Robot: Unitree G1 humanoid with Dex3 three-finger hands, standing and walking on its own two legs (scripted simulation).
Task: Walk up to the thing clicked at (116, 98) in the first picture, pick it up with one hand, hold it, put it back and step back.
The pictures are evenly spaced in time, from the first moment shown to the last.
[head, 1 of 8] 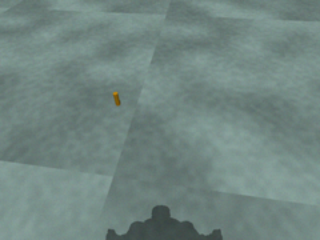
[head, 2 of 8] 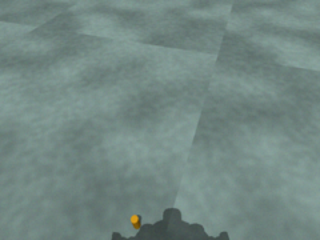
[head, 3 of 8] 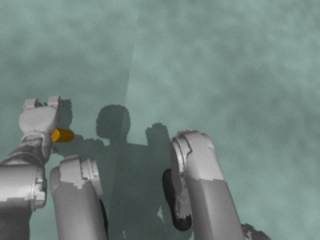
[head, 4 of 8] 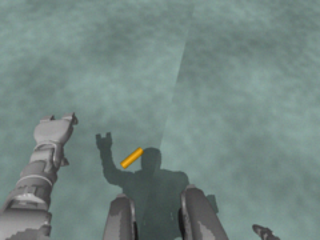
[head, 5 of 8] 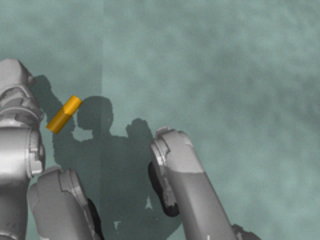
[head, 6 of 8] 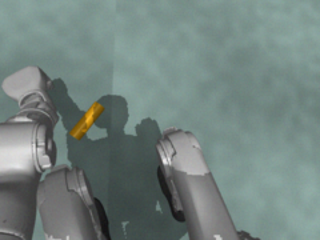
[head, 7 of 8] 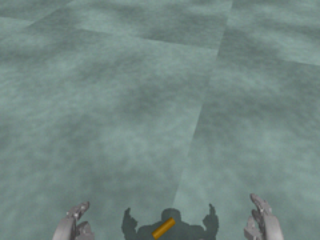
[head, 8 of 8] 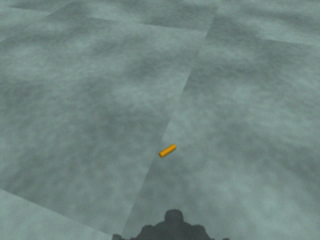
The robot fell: no
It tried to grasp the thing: yes
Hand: left
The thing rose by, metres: 0.00
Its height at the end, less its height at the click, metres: -0.05
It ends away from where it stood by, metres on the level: 0.26
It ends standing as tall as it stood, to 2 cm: no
